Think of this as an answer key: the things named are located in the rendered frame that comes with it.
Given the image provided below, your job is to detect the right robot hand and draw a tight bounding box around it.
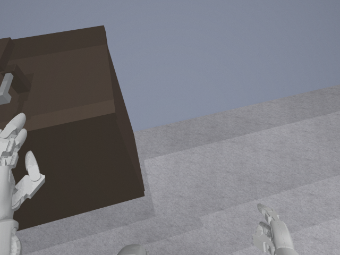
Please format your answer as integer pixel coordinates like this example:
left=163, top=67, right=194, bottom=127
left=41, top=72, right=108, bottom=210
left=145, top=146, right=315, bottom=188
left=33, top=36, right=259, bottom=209
left=252, top=203, right=295, bottom=255

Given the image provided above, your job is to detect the left robot thigh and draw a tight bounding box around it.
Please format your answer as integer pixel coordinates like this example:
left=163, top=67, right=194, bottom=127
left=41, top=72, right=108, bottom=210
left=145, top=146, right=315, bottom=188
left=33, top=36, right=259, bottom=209
left=117, top=244, right=149, bottom=255

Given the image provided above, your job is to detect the tap lever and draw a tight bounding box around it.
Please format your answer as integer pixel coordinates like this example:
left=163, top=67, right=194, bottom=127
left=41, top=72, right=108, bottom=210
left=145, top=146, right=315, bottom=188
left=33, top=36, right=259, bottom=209
left=0, top=73, right=13, bottom=105

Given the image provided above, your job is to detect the robot left forearm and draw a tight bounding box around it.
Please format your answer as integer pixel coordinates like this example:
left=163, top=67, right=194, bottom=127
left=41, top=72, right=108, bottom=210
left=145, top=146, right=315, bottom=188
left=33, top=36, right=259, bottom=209
left=0, top=219, right=22, bottom=255

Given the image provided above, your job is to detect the left robot hand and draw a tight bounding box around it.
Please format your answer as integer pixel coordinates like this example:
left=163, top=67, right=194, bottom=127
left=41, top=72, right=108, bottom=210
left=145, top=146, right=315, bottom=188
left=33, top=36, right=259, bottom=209
left=0, top=113, right=45, bottom=220

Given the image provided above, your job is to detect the counter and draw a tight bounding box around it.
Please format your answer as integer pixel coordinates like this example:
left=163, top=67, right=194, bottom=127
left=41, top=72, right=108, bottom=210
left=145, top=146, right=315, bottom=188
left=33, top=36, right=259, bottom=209
left=0, top=25, right=145, bottom=231

